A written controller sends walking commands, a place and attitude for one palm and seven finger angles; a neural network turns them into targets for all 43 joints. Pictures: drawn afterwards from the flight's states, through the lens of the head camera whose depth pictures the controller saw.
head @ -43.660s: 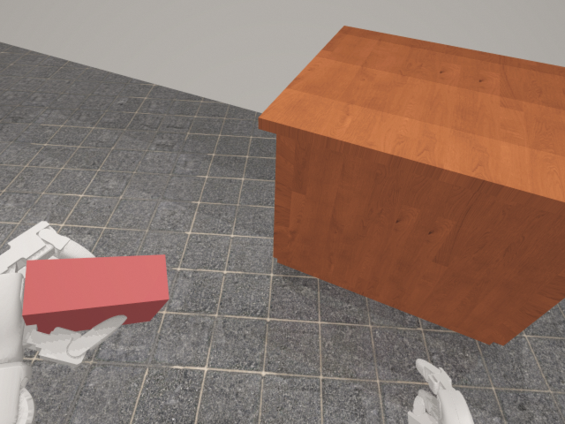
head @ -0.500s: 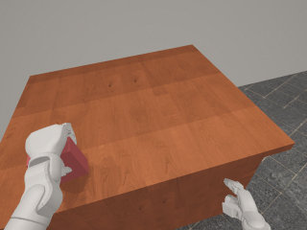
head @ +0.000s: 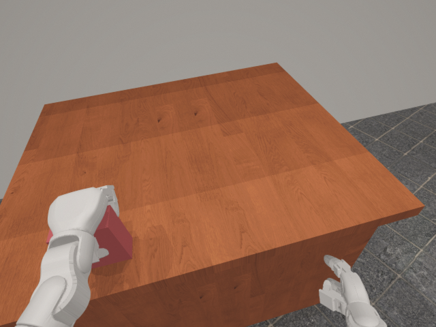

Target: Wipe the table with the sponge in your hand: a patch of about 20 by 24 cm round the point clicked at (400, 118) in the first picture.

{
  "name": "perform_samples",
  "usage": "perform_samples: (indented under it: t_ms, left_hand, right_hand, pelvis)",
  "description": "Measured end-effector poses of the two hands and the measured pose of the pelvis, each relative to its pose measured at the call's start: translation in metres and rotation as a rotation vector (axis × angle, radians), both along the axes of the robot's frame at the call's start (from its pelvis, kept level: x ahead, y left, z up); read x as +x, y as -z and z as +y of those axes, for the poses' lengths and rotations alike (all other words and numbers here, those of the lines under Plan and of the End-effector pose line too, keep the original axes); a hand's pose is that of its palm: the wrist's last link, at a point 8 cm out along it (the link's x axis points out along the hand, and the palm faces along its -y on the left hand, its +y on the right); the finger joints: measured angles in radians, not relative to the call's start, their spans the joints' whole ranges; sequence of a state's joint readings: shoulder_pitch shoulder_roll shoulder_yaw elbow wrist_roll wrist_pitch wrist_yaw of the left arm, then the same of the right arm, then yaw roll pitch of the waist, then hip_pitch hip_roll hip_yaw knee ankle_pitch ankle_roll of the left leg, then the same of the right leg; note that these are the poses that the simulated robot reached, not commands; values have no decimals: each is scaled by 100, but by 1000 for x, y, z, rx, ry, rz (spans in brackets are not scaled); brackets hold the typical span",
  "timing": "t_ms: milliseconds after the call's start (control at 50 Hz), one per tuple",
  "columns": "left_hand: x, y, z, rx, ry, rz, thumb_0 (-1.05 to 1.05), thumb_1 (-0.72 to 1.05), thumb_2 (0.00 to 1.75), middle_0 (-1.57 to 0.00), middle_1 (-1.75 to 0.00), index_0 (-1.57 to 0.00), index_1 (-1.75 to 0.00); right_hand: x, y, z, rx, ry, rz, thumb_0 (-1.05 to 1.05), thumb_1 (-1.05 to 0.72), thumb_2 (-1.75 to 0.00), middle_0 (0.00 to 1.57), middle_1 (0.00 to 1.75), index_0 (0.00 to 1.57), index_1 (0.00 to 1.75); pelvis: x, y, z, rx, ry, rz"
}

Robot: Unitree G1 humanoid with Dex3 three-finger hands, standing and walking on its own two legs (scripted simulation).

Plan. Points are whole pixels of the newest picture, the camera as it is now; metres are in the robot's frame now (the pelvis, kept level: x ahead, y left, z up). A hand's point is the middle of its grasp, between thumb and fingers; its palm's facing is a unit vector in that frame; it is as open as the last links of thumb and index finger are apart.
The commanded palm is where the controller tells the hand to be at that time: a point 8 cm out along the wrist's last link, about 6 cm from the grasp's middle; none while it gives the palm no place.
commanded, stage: lower the sponge onto the table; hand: left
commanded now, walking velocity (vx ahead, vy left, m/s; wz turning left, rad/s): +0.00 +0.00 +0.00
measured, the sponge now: (99, 244) +0.23 +0.29 +0.02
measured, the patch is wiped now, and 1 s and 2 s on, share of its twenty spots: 0.05 0.30 0.35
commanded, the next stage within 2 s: wipe forward along the first lane in 0.04 s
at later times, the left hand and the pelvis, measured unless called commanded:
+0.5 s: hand (96, 214) +0.27 +0.29 +0.07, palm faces -0.03 -0.04 -1.00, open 9.4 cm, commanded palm +0.25 +0.28 +0.11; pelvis +0.00 +0.00 +0.00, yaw +1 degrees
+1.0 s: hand (98, 193) +0.32 +0.31 +0.07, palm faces -0.09 -0.01 -1.00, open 9.4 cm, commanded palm +0.30 +0.31 +0.10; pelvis +0.00 -0.01 -0.01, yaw +1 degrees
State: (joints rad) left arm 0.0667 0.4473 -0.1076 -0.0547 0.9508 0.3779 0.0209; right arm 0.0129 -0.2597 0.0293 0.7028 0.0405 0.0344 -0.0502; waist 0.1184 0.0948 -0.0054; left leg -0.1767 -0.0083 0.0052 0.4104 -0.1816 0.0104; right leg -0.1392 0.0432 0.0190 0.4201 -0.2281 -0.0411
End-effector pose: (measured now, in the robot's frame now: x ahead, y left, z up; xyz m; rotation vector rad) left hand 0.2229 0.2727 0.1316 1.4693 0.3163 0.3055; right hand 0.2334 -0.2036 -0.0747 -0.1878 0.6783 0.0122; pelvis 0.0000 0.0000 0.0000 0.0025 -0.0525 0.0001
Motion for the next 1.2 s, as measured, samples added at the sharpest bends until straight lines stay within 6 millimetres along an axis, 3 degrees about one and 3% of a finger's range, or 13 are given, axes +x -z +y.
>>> perform_samples:
  t_ms: [200,420,880,1200]
  left_hand:
    - [-3,2,1,-3,-3,-10,0,-47,107,-81,-143,-82,-143]
    - [20,1,9,32,-34,21,-1,-49,108,-83,-141,-84,-141]
    - [76,5,30,72,-18,103,0,-50,109,-84,-140,-85,-140]
    - [99,5,43,77,-24,98,0,-51,109,-85,-140,-85,-140]
  right_hand:
    - [0,-1,0,-2,0,4,1,-91,-90,20,30,20,30]
    - [-5,5,-3,-6,13,25,1,-91,-90,20,30,20,30]
    - [-66,37,-54,-63,145,196,1,-91,-90,20,30,20,30]
    - [-81,43,-49,-55,169,242,1,-91,-90,20,30,20,30]
  pelvis:
    - [0,0,2,-1,0,2]
    - [-4,1,-2,-1,-14,23]
    - [-1,6,-9,-6,-13,95]
    - [-4,8,-5,-11,-17,127]
